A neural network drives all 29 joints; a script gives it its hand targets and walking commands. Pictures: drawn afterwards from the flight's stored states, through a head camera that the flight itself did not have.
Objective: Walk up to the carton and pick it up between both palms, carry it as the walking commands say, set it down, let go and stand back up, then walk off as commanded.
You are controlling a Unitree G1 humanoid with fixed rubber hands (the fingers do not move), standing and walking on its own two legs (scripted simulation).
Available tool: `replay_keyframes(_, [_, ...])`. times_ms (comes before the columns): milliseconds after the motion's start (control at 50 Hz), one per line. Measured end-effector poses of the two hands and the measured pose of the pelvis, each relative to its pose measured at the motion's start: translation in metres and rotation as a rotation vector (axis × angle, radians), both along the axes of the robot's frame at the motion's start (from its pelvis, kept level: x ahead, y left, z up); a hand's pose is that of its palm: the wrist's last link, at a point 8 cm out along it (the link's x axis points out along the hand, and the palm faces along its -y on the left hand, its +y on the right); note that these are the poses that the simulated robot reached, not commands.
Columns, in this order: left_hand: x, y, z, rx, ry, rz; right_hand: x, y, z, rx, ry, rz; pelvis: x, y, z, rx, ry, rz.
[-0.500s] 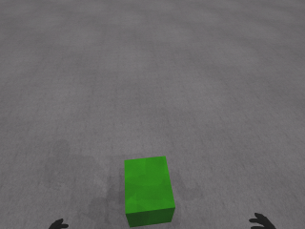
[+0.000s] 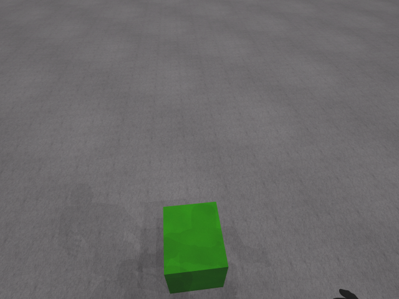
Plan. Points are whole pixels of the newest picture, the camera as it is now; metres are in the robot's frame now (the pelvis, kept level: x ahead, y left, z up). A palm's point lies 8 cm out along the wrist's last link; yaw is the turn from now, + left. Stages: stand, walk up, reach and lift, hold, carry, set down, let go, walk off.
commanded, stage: stand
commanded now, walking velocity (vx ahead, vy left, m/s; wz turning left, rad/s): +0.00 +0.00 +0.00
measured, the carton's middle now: (193, 247) +0.49 +0.04 -0.64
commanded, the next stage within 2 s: walk off in 0.54 s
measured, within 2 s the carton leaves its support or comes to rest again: neither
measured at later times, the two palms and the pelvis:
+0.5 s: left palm out of the picture +0.09 +0.31 -0.11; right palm out of the picture +0.09 -0.31 -0.10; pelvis +0.00 +0.00 +0.00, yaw +0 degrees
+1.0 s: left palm out of the picture +0.06 +0.33 -0.12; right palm out of the picture +0.04 -0.28 -0.12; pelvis -0.01 +0.03 +0.00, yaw +0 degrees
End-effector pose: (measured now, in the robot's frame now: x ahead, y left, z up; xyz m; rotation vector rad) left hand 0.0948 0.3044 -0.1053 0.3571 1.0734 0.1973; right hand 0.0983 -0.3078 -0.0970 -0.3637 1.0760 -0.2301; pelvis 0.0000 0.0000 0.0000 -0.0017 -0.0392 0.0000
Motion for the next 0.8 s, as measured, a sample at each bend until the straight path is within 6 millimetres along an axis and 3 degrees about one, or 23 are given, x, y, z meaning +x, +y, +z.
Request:
replay_keyframes(740, [-0.005,0.006,0.000,0.011,0.037,0.009,-0.007,-0.005,-0.001,-0.007,0.035,-0.005,-0.003,0.000,0.002,0.000,-0.001,-0.002])
replay_keyframes(800, [-0.006,0.004,-0.001,0.009,0.042,0.007,-0.014,-0.003,-0.006,-0.005,0.075,-0.019,-0.003,0.001,0.001,0.001,0.004,0.000])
